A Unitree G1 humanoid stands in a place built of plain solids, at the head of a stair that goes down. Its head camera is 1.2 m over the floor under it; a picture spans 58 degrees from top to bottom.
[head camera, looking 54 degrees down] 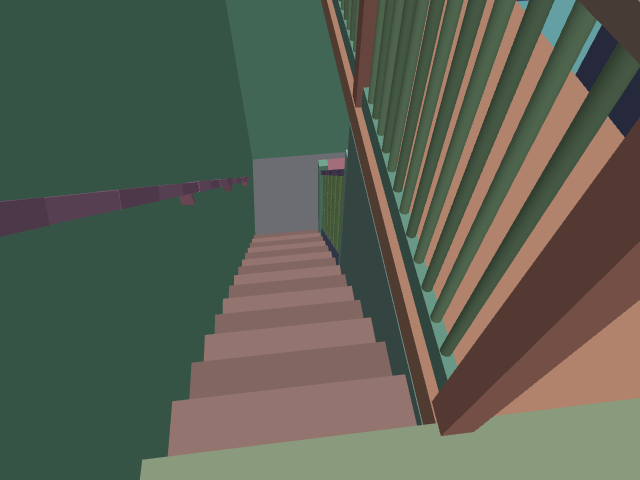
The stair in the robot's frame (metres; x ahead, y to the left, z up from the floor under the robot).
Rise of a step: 0.20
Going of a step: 0.20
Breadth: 0.75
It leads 7 degrees to the left of straight ahead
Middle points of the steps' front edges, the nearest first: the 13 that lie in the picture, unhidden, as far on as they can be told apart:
0.23 0.07 0.00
0.43 0.09 -0.20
0.63 0.12 -0.40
0.83 0.14 -0.60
1.03 0.16 -0.80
1.23 0.18 -1.00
1.43 0.21 -1.20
1.62 0.23 -1.40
1.82 0.25 -1.60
2.02 0.28 -1.80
2.22 0.30 -2.00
2.42 0.32 -2.20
2.62 0.35 -2.40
